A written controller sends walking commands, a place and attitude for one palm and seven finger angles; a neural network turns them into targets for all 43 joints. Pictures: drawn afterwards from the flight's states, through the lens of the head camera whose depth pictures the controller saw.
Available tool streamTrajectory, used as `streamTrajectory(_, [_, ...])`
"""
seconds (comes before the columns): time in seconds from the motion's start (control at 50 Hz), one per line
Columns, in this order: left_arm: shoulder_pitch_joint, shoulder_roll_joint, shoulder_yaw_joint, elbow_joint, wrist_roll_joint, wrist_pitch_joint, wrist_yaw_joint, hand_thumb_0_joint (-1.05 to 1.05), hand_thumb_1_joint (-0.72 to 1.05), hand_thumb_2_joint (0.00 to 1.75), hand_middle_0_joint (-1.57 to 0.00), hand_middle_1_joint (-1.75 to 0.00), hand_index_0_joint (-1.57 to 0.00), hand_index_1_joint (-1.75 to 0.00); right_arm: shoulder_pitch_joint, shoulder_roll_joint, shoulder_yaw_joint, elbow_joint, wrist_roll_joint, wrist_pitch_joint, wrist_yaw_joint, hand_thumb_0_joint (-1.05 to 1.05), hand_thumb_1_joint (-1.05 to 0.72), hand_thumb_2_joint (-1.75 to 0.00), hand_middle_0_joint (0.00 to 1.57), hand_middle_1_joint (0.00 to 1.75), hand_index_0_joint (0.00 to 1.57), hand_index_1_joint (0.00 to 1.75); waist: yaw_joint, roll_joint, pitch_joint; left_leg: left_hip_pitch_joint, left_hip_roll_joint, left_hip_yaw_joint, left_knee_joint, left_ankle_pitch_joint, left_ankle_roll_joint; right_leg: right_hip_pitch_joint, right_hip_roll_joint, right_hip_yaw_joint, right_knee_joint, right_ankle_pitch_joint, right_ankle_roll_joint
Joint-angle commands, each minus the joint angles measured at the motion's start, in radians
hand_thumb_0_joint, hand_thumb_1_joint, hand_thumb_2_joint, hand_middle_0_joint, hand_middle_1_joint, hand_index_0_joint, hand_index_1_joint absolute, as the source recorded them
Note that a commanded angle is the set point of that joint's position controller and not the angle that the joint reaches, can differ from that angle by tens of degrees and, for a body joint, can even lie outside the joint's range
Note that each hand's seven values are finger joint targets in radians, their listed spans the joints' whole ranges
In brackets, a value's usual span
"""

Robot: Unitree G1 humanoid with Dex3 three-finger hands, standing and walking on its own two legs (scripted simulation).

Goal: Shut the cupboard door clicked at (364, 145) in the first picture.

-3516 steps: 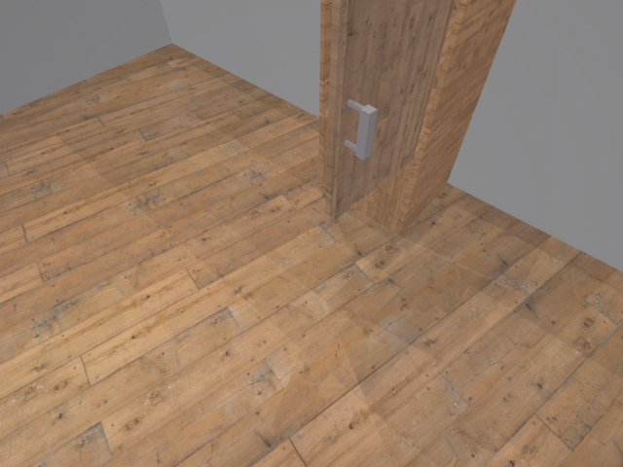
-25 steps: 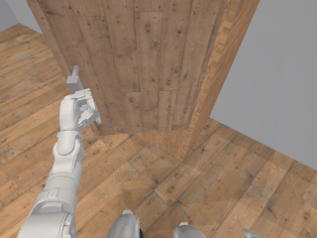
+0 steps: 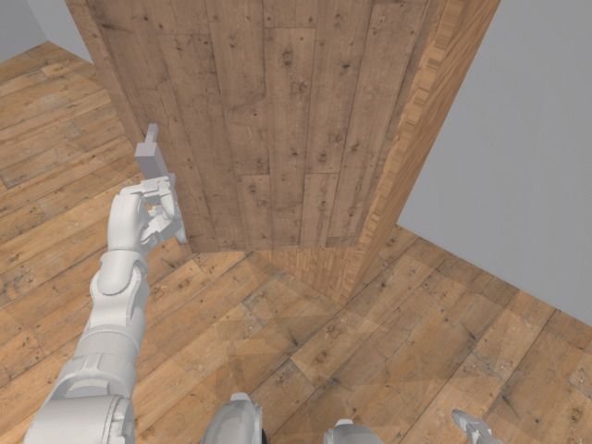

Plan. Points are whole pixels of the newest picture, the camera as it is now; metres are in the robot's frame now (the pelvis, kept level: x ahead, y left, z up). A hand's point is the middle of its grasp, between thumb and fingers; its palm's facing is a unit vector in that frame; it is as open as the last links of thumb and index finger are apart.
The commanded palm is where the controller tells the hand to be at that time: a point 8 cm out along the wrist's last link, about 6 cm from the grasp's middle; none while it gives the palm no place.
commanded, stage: push the door shut along its arc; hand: left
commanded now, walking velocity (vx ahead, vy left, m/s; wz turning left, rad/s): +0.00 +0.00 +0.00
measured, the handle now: (160, 167) +0.50 +0.22 +0.05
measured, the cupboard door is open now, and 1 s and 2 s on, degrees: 38 25 14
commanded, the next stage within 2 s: pull the fist back off the door in 1.70 s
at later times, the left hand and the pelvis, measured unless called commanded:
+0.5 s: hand (186, 180) +0.47 +0.17 +0.06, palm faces -0.07 -1.00 -0.03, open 3.1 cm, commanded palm +0.47 +0.20 +0.06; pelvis -0.01 +0.01 -0.02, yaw +0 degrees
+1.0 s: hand (230, 141) +0.55 +0.12 +0.06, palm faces -0.19 -0.98 +0.00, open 3.1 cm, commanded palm +0.54 +0.16 +0.06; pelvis -0.01 +0.01 -0.04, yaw -3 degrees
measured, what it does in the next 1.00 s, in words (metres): stands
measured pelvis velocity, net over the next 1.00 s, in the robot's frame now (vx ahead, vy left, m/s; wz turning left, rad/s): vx -0.01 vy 0.01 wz -0.05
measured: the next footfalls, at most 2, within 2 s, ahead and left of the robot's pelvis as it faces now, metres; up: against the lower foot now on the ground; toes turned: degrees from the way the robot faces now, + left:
none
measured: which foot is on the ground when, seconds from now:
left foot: down 0.00-1.00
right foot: down 0.00-1.00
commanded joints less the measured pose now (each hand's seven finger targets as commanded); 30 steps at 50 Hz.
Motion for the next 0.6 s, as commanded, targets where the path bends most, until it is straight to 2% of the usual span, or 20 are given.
streamTrajectory(0.0, [-0.538,0.189,0.017,-0.213,0.001,-0.12,-0.008,0.0,0.9,0.9,-1.3,-1.5,-1.3,-1.5,0.068,-0.149,-0.053,-0.066,0.003,-0.031,-0.012,0.0,-0.9,-0.9,0.2,0.3,0.2,0.3,-0.052,0.061,-0.355,0.448,-0.001,-0.094,-0.091,0.145,-0.008,-0.091,-0.008,0.058,-0.166,0.267,0.015])
streamTrajectory(0.04, [-0.559,0.185,0.01,-0.137,0.006,-0.117,-0.024,0.0,0.9,0.9,-1.3,-1.5,-1.3,-1.5,0.078,-0.154,-0.054,-0.052,0.001,-0.034,-0.009,0.0,-0.9,-0.9,0.2,0.3,0.2,0.3,-0.06,0.061,-0.344,0.44,0.002,-0.104,-0.087,0.114,-0.011,-0.127,-0.007,0.053,-0.166,0.226,0.014])
streamTrajectory(0.06, [-0.571,0.212,0.028,-0.098,0.009,-0.109,-0.032,0.0,0.9,0.9,-1.3,-1.5,-1.3,-1.5,0.091,-0.162,-0.054,-0.049,0.0,-0.033,-0.01,0.0,-0.9,-0.9,0.2,0.3,0.2,0.3,-0.061,0.06,-0.347,0.431,0.002,-0.111,-0.086,0.106,-0.009,-0.138,-0.004,0.049,-0.159,0.212,0.011])
streamTrajectory(0.08, [-0.587,0.203,0.012,-0.051,0.014,-0.095,-0.043,0.0,0.9,0.9,-1.3,-1.5,-1.3,-1.5,0.092,-0.163,-0.053,-0.044,0.001,-0.03,-0.009,0.0,-0.9,-0.9,0.2,0.3,0.2,0.3,-0.072,0.044,-0.342,0.423,0.004,-0.115,-0.088,0.101,-0.009,-0.149,-0.007,0.048,-0.16,0.209,0.012])
streamTrajectory(0.1, [-0.58,0.194,0.008,-0.002,0.015,-0.076,-0.053,0.0,0.9,0.9,-1.3,-1.5,-1.3,-1.5,0.099,-0.165,-0.053,-0.047,0.003,-0.026,-0.008,0.0,-0.9,-0.9,0.2,0.3,0.2,0.3,-0.071,0.04,-0.323,0.408,0.004,-0.114,-0.091,0.088,-0.009,-0.158,-0.007,0.047,-0.166,0.197,0.012])
streamTrajectory(0.12, [-0.602,0.209,0.015,0.023,0.013,-0.061,-0.062,0.0,0.9,0.9,-1.3,-1.5,-1.3,-1.5,0.106,-0.17,-0.052,-0.048,0.004,-0.022,-0.008,0.0,-0.9,-0.9,0.2,0.3,0.2,0.3,-0.079,0.009,-0.309,0.389,0.007,-0.119,-0.093,0.072,-0.006,-0.162,-0.007,0.047,-0.169,0.184,0.014])
streamTrajectory(0.2, [-0.715,0.207,0.005,0.036,0.006,-0.048,-0.092,0.0,0.9,0.9,-1.3,-1.5,-1.3,-1.5,0.129,-0.176,-0.056,-0.044,0.004,-0.021,-0.008,0.0,-0.9,-0.9,0.2,0.3,0.2,0.3,-0.095,0.044,-0.362,0.411,0.008,-0.131,-0.075,0.085,-0.004,-0.191,-0.008,0.044,-0.155,0.179,0.009])
streamTrajectory(0.24, [-0.76,0.193,-0.015,0.058,0.007,-0.047,-0.1,0.0,0.9,0.9,-1.3,-1.5,-1.3,-1.5,0.14,-0.179,-0.057,-0.038,0.004,-0.021,-0.005,0.0,-0.9,-0.9,0.2,0.3,0.2,0.3,-0.113,0.041,-0.355,0.411,0.01,-0.142,-0.073,0.064,-0.004,-0.221,-0.006,0.039,-0.152,0.159,0.009])
streamTrajectory(0.26, [-0.785,0.215,0.004,0.057,0.01,-0.055,-0.101,0.0,0.9,0.9,-1.3,-1.5,-1.3,-1.5,0.152,-0.184,-0.059,-0.034,-0.001,-0.024,-0.006,0.0,-0.9,-0.9,0.2,0.3,0.2,0.3,-0.114,0.055,-0.367,0.419,0.011,-0.152,-0.069,0.065,-0.003,-0.238,-0.005,0.035,-0.14,0.155,0.005])
streamTrajectory(0.28, [-0.803,0.2,-0.014,0.058,0.013,-0.057,-0.106,0.0,0.9,0.9,-1.3,-1.5,-1.3,-1.5,0.153,-0.184,-0.059,-0.03,0.0,-0.025,-0.003,0.0,-0.9,-0.9,0.2,0.3,0.2,0.3,-0.117,0.069,-0.386,0.427,0.011,-0.153,-0.064,0.07,-0.004,-0.249,-0.006,0.036,-0.136,0.155,0.005])
streamTrajectory(0.32, [-0.83,0.234,0.005,0.086,0.022,-0.055,-0.108,0.0,0.9,0.9,-1.3,-1.5,-1.3,-1.5,0.17,-0.193,-0.061,-0.02,-0.003,-0.023,-0.002,0.0,-0.9,-0.9,0.2,0.3,0.2,0.3,-0.129,0.05,-0.386,0.419,0.017,-0.165,-0.059,0.059,-0.004,-0.27,-0.005,0.033,-0.129,0.145,0.005])
streamTrajectory(0.34, [-0.847,0.23,-0.006,0.087,0.028,-0.055,-0.112,0.0,0.9,0.9,-1.3,-1.5,-1.3,-1.5,0.174,-0.192,-0.062,-0.016,-0.005,-0.024,-0.001,0.0,-0.9,-0.9,0.2,0.3,0.2,0.3,-0.132,0.072,-0.397,0.422,0.016,-0.164,-0.055,0.062,-0.004,-0.277,-0.005,0.035,-0.126,0.144,0.004])
streamTrajectory(0.38, [-0.871,0.252,0.012,0.074,0.028,-0.063,-0.116,0.0,0.9,0.9,-1.3,-1.5,-1.3,-1.5,0.186,-0.197,-0.064,-0.016,-0.006,-0.025,0.003,0.0,-0.9,-0.9,0.2,0.3,0.2,0.3,-0.122,0.105,-0.439,0.453,0.017,-0.174,-0.055,0.076,-0.008,-0.285,-0.003,0.03,-0.113,0.147,-0.001])
streamTrajectory(0.42, [-0.881,0.276,0.026,0.098,0.03,-0.054,-0.119,0.0,0.9,0.9,-1.3,-1.5,-1.3,-1.5,0.196,-0.202,-0.064,-0.008,-0.005,-0.021,0.003,0.0,-0.9,-0.9,0.2,0.3,0.2,0.3,-0.132,0.092,-0.426,0.441,0.021,-0.177,-0.054,0.065,-0.007,-0.293,0.0,0.03,-0.117,0.141,-0.001])
streamTrajectory(0.46, [-0.953,0.259,0.0,0.109,0.035,-0.05,-0.12,0.0,0.9,0.9,-1.3,-1.5,-1.3,-1.5,0.21,-0.201,-0.061,-0.003,-0.008,-0.024,0.003,0.0,-0.9,-0.9,0.2,0.3,0.2,0.3,-0.155,0.108,-0.408,0.432,0.02,-0.188,-0.051,0.045,-0.005,-0.327,0.001,0.025,-0.108,0.129,-0.002])
streamTrajectory(0.48, [-0.977,0.279,0.01,0.111,0.042,-0.049,-0.119,0.0,0.9,0.9,-1.3,-1.5,-1.3,-1.5,0.212,-0.207,-0.062,0.004,-0.008,-0.025,0.005,0.0,-0.9,-0.9,0.2,0.3,0.2,0.3,-0.154,0.117,-0.412,0.437,0.025,-0.194,-0.052,0.037,-0.008,-0.34,-0.001,0.025,-0.103,0.125,-0.001])
streamTrajectory(0.54, [-1.005,0.282,0.003,0.137,0.052,-0.036,-0.116,0.0,0.9,0.9,-1.3,-1.5,-1.3,-1.5,0.223,-0.212,-0.062,0.009,-0.011,-0.028,0.007,0.0,-0.9,-0.9,0.2,0.3,0.2,0.3,-0.171,0.121,-0.41,0.428,0.025,-0.199,-0.049,0.004,-0.006,-0.359,0.0,0.027,-0.106,0.108,-0.001])
streamTrajectory(0.58, [-1.037,0.327,0.026,0.14,0.061,-0.038,-0.12,0.0,0.9,0.9,-1.3,-1.5,-1.3,-1.5,0.235,-0.218,-0.061,0.013,-0.012,-0.03,0.008,0.0,-0.9,-0.9,0.2,0.3,0.2,0.3,-0.169,0.141,-0.437,0.438,0.028,-0.205,-0.042,0.025,-0.008,-0.368,0.001,0.025,-0.093,0.115,-0.004])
